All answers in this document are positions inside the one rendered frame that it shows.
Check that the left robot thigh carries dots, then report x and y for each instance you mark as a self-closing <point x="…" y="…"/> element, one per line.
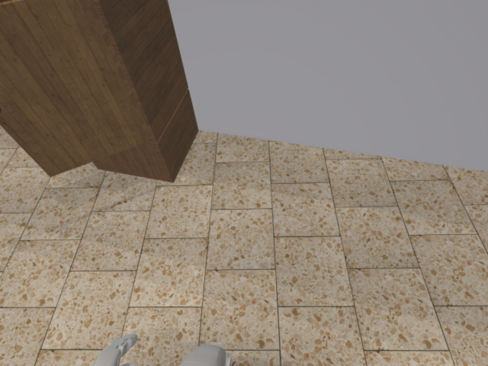
<point x="207" y="355"/>

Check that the robot left hand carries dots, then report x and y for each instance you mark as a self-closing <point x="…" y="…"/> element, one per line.
<point x="117" y="348"/>

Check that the cupboard door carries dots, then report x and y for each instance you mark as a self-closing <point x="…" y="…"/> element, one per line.
<point x="62" y="99"/>

